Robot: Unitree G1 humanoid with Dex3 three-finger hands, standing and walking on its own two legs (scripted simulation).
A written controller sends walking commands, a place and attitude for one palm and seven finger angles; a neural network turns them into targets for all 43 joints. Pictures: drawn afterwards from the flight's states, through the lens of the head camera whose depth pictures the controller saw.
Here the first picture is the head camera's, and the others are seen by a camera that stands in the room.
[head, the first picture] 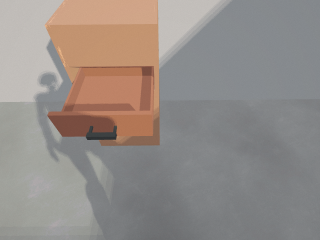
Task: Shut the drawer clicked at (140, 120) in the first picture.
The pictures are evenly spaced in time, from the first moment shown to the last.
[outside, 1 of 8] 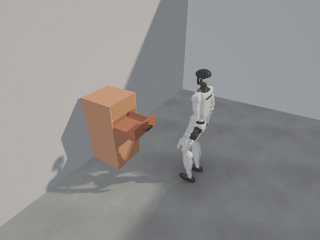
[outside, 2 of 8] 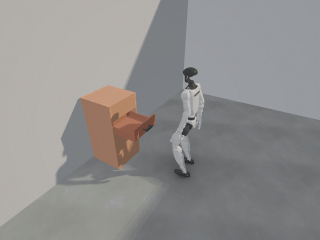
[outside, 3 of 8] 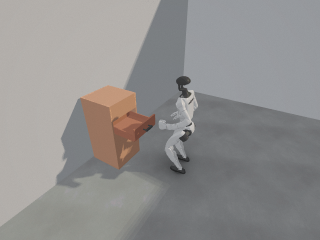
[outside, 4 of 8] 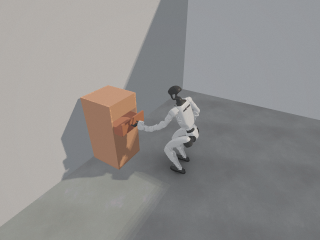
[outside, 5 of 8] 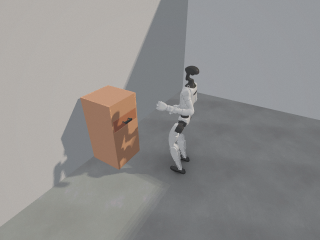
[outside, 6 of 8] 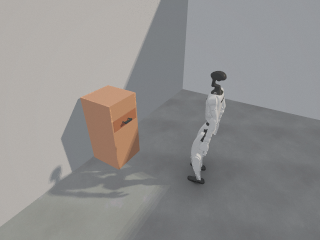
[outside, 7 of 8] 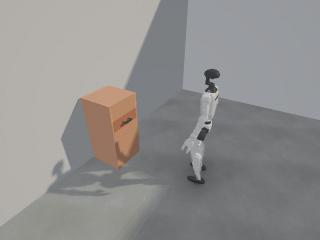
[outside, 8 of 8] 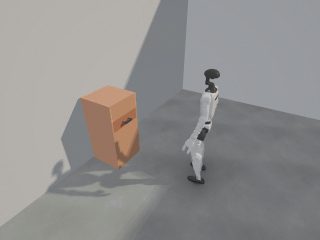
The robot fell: no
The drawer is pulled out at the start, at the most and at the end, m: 0.29 0.29 0.00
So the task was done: yes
